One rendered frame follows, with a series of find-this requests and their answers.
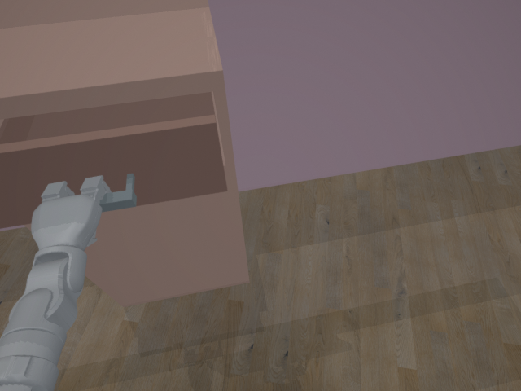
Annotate left robot forearm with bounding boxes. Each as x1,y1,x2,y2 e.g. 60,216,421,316
0,245,87,391

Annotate cabinet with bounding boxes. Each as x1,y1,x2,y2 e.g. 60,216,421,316
0,0,250,307

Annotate left robot hand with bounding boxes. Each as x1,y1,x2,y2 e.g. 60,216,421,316
31,175,111,251

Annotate drawer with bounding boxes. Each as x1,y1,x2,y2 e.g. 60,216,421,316
0,92,227,229

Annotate handle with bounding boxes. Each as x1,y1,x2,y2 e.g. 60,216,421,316
99,174,137,212

